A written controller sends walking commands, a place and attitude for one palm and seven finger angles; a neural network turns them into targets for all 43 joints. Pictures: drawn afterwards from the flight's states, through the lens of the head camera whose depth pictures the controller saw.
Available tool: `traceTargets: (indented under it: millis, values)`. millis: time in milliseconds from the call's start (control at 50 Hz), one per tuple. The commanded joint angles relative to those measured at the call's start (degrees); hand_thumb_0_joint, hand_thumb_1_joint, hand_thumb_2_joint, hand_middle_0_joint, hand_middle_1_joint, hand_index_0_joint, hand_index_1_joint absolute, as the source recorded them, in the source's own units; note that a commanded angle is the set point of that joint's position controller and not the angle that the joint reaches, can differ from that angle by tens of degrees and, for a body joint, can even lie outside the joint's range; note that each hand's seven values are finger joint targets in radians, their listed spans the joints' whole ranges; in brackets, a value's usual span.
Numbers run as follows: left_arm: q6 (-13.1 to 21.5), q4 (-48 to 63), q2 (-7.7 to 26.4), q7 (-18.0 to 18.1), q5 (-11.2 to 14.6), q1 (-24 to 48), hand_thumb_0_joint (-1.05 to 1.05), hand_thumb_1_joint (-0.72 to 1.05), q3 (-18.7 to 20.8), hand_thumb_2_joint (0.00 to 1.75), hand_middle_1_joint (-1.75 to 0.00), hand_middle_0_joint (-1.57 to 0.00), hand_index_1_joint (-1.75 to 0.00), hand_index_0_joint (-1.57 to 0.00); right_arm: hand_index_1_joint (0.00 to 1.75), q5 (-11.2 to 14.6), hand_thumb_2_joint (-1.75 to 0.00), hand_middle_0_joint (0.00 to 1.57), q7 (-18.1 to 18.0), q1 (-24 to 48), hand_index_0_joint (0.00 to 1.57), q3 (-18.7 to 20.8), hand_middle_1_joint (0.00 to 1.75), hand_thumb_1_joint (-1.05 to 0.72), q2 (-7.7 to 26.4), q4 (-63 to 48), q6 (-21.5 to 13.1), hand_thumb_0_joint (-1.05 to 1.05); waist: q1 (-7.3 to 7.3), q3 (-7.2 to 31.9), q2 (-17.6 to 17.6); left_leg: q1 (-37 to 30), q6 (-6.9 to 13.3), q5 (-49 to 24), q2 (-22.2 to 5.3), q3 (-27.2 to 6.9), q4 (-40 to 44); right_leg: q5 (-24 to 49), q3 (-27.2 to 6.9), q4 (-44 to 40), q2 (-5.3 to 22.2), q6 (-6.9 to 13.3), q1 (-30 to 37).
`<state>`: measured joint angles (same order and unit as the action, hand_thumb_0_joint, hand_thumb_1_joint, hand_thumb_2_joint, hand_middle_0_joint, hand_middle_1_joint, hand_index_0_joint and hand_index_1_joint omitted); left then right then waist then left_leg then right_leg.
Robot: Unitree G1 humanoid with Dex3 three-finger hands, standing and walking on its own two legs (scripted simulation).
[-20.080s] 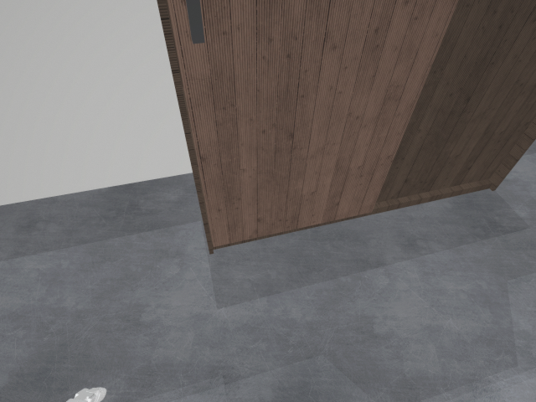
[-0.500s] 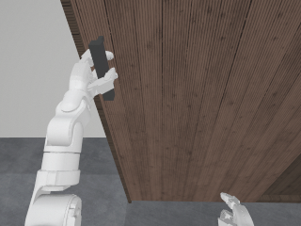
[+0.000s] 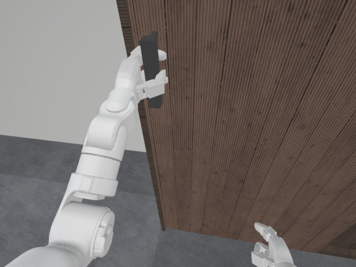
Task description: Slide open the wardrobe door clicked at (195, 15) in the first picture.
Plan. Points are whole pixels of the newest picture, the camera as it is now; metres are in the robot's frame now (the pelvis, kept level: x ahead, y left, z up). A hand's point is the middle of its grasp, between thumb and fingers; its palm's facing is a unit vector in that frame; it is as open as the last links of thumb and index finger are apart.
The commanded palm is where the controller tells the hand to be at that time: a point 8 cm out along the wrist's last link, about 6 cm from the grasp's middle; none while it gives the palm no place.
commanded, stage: tug the door sideways, standing still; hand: left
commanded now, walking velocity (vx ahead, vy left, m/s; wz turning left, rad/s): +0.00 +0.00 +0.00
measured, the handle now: (155, 70) +0.46 +0.10 +0.24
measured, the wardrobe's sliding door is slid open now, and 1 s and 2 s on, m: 0.00 0.01 0.19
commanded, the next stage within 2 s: step sideways, sliding the door along in 0.14 s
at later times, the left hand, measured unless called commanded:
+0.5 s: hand (162, 86) +0.41 +0.08 +0.23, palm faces +0.04 -1.00 -0.05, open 6.4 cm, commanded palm +0.39 +0.10 +0.24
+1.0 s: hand (167, 85) +0.42 +0.07 +0.23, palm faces +0.30 -0.95 -0.11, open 6.8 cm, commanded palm +0.39 +0.04 +0.23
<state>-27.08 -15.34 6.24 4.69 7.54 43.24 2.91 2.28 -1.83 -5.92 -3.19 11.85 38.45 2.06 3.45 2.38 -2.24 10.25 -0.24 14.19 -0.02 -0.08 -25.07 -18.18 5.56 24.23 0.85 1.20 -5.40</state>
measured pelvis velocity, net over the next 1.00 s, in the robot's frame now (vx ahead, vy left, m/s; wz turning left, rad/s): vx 0.02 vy -0.14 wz -0.01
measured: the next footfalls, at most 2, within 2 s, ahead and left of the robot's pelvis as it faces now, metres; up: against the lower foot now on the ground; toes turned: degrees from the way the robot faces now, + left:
right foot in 0.64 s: +0.04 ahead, -0.19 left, +0.00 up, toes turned -10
right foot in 1.06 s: +0.13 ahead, -0.32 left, +0.00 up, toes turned -5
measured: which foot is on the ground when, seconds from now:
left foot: down 0.00-1.00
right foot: down 0.00-0.34, up 0.36-0.62, down 0.64-0.76, up 0.78-1.00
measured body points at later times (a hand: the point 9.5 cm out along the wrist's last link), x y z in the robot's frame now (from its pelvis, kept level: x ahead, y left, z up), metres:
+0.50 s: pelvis -0.03 -0.01 -0.01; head +0.00 -0.02 +0.44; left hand +0.40 +0.14 +0.24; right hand +0.09 -0.24 -0.13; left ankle -0.01 +0.12 -0.74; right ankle -0.05 -0.11 -0.70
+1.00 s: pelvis +0.02 -0.14 -0.01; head +0.12 -0.13 +0.43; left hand +0.40 +0.12 +0.23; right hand +0.26 -0.32 -0.11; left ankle +0.00 +0.07 -0.74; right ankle +0.07 -0.30 -0.70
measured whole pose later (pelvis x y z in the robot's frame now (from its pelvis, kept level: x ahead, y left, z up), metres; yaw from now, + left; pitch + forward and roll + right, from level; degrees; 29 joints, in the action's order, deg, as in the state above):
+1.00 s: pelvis +0.02 -0.14 -0.01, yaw +0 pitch -3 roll -3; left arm -1.3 -2.8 16.1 6.2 4.8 39.0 8.4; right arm 3.1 -0.4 -2.6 1.4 10.9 33.6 -4.2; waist 10.4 -14.9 -4.4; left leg 9.0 -7.5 18.6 -13.2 -1.6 -30.8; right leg -19.1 3.7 48.7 3.4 -1.7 -24.5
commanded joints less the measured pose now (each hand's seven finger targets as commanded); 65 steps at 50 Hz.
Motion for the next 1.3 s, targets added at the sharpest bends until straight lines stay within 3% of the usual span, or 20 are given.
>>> traceTargets:
  millis: [0, 220, 240, 280, 340, 420, 560, 640, 700, 720, 740, 760, 840, 980, 1020, 1060, 1100, 1160, 1200, 1280]
  values:
    - [6.11, 10.83, -5.65, -4.16, 2.20, 36.03, 0.00, 0.90, -10.24, 0.90, -1.40, -0.45, -1.40, -0.45, 0.30, 0.25, -0.90, 0.20, -0.38, 5.86, 0.20, 2.23, 0.30, -0.90, 5.74, -7.18, -2.89, 0.00, -5.57, 18.29, 2.95, -16.13, 2.11, -25.67, -0.34, -2.01, -1.49, 29.24, -2.38, -0.28, -1.33, 0.42, -4.64]
    - [11.27, 2.55, -5.60, -2.75, 2.94, 46.07, 0.00, 0.90, -9.59, 0.90, -1.40, -0.45, -1.40, -0.45, 0.30, 0.65, -0.90, 0.20, -0.65, 3.02, 0.20, 2.37, 0.30, -0.90, 6.10, -4.19, -6.21, 0.00, -6.56, 18.62, 1.96, -14.57, 1.45, -16.23, -0.39, -3.26, 0.10, 19.00, -2.33, -1.83, -1.70, 0.66, -7.95]
    - [21.06, 1.03, 19.11, -0.14, -1.25, 38.75, 0.00, 0.90, 4.38, 0.90, -1.40, -0.45, -1.40, -0.45, 0.30, -0.05, -0.90, 0.20, -1.85, 1.11, 0.20, 3.52, 0.30, -0.90, 8.99, -4.73, -6.18, 0.00, -4.48, 11.93, 4.66, -7.84, 3.81, -8.43, -5.09, -1.03, -1.70, 10.94, -5.52, -4.00, 1.31, -2.09, -12.45]
    - [27.68, -0.51, 6.54, -0.80, -1.57, 33.25, 0.00, 0.90, -4.18, 0.90, -1.40, -0.45, -1.40, -0.45, 0.30, -0.75, -0.90, 0.20, -2.65, 0.90, 0.20, 3.45, 0.30, -0.90, 6.94, -4.52, -6.30, 0.00, -5.14, 10.98, 5.46, -6.41, 4.03, 3.13, -6.93, -3.00, 0.03, 3.14, -4.77, -0.92, 1.73, -1.94, -13.20]
    - [32.37, 6.94, 5.85, -0.64, -0.76, 38.10, 0.00, 0.90, -5.99, 0.90, -1.40, -0.45, -1.40, -0.45, 0.30, -0.65, -0.90, 0.20, -4.34, 2.64, 0.20, 3.82, 0.30, -0.90, 6.82, -6.36, -7.26, 0.00, -6.00, 12.62, -8.96, -10.74, 11.13, 18.89, -19.88, -21.08, 9.84, -7.49, -4.06, 23.22, -2.52, -1.05, -22.68]
    - [34.15, 11.89, 10.55, 0.10, -0.87, 39.24, 0.00, 0.90, -2.44, 0.90, -1.40, -0.45, -1.40, -0.45, 0.30, -0.70, -0.90, 0.20, -3.71, 2.66, 0.20, 4.73, 0.30, -0.90, 6.99, -5.56, -7.27, 0.00, -5.23, 12.86, -4.87, -17.41, 14.10, -4.61, -24.47, -18.64, 5.50, -10.81, -8.41, 29.36, 2.25, -0.38, -28.05]
    - [34.80, 15.41, 3.07, -1.03, -1.92, 36.34, 0.00, 0.90, -9.17, 0.90, -1.40, -0.45, -1.40, -0.45, 0.30, 0.84, -0.90, 0.20, -3.40, 3.11, 0.20, 4.37, 0.30, -0.90, 6.67, -7.58, -8.06, 0.00, -4.75, 12.87, -9.98, -2.47, 7.41, -0.71, -17.36, -0.94, -3.00, 0.23, 1.13, 9.99, 0.35, -0.52, -4.87]
    - [33.02, 19.90, 4.34, -0.68, -3.26, 33.80, 0.00, 0.90, -10.33, 0.90, -1.40, -0.45, -1.40, -0.45, 0.30, 0.83, -0.90, 0.20, -3.85, 4.92, 0.20, 3.99, 0.30, -0.90, 4.22, -7.29, -8.77, 0.00, -3.69, 11.41, 15.38, 14.95, 0.51, 15.33, -0.98, 4.76, -27.58, 15.52, -20.95, -3.37, 15.92, 8.06, 3.13]
    - [33.49, 25.82, 3.36, -0.67, -3.14, 33.12, 0.00, 0.90, -10.76, 0.90, -1.40, -0.45, -1.40, -0.45, 0.30, 0.34, -0.90, 0.20, -3.51, 2.99, 0.20, 4.77, 0.30, -0.90, 5.08, -4.86, -9.09, 0.00, -5.71, 12.41, 10.14, 5.39, 1.02, 7.91, -4.27, 2.60, -10.97, 41.92, -10.67, 12.73, 13.40, 7.05, 2.39]
    - [34.17, 27.81, 1.90, -0.88, -2.62, 33.01, 0.00, 0.90, -11.89, 0.90, -1.40, -0.45, -1.40, -0.45, 0.30, 0.29, -0.90, 0.20, -3.18, 1.76, 0.20, 5.32, 0.30, -0.90, 6.22, -5.41, -8.88, 0.00, -7.38, 16.87, 0.73, -13.50, 4.30, -16.67, -11.15, -3.61, 0.75, 33.80, -2.76, 25.52, 7.88, 1.38, -12.19]
    - [35.31, 29.97, -0.10, -1.41, -1.50, 32.19, 0.00, 0.90, -13.26, 0.90, -1.40, -0.45, -1.40, -0.45, 0.30, -0.16, -0.90, 0.20, -2.22, 2.30, 0.20, 6.76, 0.30, -0.90, 8.37, -7.24, -8.47, 0.00, -6.84, 19.71, -16.17, -30.73, 11.68, -46.77, -27.19, -21.29, -1.71, -1.67, -1.74, 39.28, 0.89, -2.54, -32.40]
    - [36.55, 31.08, -0.11, -2.36, -1.85, 36.02, 0.00, 0.90, -12.96, 0.90, -1.40, -0.45, -1.40, -0.45, 0.30, 0.42, -0.90, 0.20, 0.10, 3.94, 0.20, 7.17, 0.30, -0.90, 7.60, -7.87, -7.76, 0.00, -5.30, 19.36, -10.68, -28.14, 14.17, -45.41, -30.80, -23.24, -1.17, -11.90, -8.91, 44.33, 3.34, -0.57, -32.17]
    - [35.80, 30.87, 3.57, -2.51, -2.65, 31.07, 0.00, 0.90, -9.82, 0.90, -1.40, -0.45, -1.40, -0.45, 0.30, 1.13, -0.90, 0.20, 1.23, 3.60, 0.20, 8.23, 0.30, -0.90, 7.64, -8.17, -6.53, 0.00, -5.77, 13.08, -8.75, -25.55, 11.89, -38.22, -26.72, -10.83, -2.54, -7.66, -7.27, 37.91, 4.83, -1.82, -33.55]
    - [33.63, 36.09, 5.09, -3.00, -2.81, 23.05, 0.00, 0.90, -9.44, 0.90, -1.40, -0.45, -1.40, -0.45, 0.30, 1.39, -0.90, 0.20, 0.47, 5.23, 0.20, 6.57, 0.30, -0.90, 6.27, -12.92, -10.59, 0.00, -4.73, 13.13, -15.67, -14.69, 2.78, -35.55, -16.25, 6.04, -10.95, 8.65, 2.74, 11.00, -0.41, -3.34, -7.15]
    - [33.41, 37.28, 6.71, -2.88, -4.08, 20.08, 0.00, 0.90, -9.08, 0.90, -1.40, -0.45, -1.40, -0.45, 0.30, 1.77, -0.90, 0.20, 0.04, 5.19, 0.20, 5.77, 0.30, -0.90, 5.11, -12.85, -11.86, 0.00, -4.95, 12.61, -5.10, -7.47, 0.08, -25.11, -9.70, 7.13, -18.36, 35.84, 0.19, 2.30, 3.00, -3.38, 0.89]
    - [33.04, 39.34, 11.58, -2.35, -5.01, 15.49, 0.00, 0.90, -6.07, 0.90, -1.40, -0.45, -1.40, -0.45, 0.30, 1.06, -0.90, 0.20, -0.87, 5.59, 0.20, 5.36, 0.30, -0.90, 3.53, -11.77, -12.29, 0.00, -3.70, 13.62, 12.07, 10.45, -2.71, 14.87, -0.41, 5.41, -29.99, 71.87, -15.16, 5.70, 16.45, 2.79, 10.03]
    - [33.17, 46.52, 10.63, -1.92, -4.58, 11.95, 0.00, 0.90, -5.91, 0.90, -1.40, -0.45, -1.40, -0.45, 0.30, 0.99, -0.90, 0.20, -1.46, 5.13, 0.20, 5.31, 0.30, -0.90, 3.66, -10.60, -12.57, 0.00, -3.04, 17.34, 17.71, 13.69, -0.92, 22.39, -0.73, 1.20, -31.66, 75.47, -15.97, 9.88, 18.93, 5.26, 13.88]
    - [35.71, 52.94, 5.34, -0.83, -3.98, 12.86, 0.00, 0.90, -10.13, 0.90, -1.40, -0.45, -1.40, -0.45, 0.30, 0.47, -0.90, 0.20, -1.56, 5.12, 0.20, 5.19, 0.30, -0.90, 4.27, -9.96, -13.00, 0.00, -5.49, 20.49, 13.57, -2.91, 0.06, -11.43, -5.51, 4.16, -2.70, 62.35, -6.09, 20.07, 12.56, 0.50, 5.96]
    - [37.22, 53.10, 0.56, -1.79, -3.55, 9.52, 0.00, 0.90, -15.43, 0.90, -1.40, -0.45, -1.40, -0.45, 0.30, 0.83, -0.90, 0.20, 0.42, 5.80, 0.20, 7.80, 0.30, -0.90, 7.73, -13.55, -12.04, 0.00, -3.46, 23.48, -6.30, -27.83, 7.75, -64.45, -24.83, -8.33, -3.71, -5.52, -4.69, 31.32, 4.14, -3.40, -20.86]
    - [37.53, 54.12, -3.51, -1.86, -5.19, 10.90, 0.00, 0.90, -18.94, 0.90, -1.40, -0.45, -1.40, -0.45, 0.30, 0.95, -0.90, 0.20, 2.95, 3.06, 0.20, 7.57, 0.30, -0.90, 6.16, -13.80, -14.54, 0.00, -5.10, 17.00, -12.56, -29.17, 6.77, -63.52, -19.27, 1.38, -6.57, -7.32, -2.64, 33.03, 1.60, -2.05, -26.56]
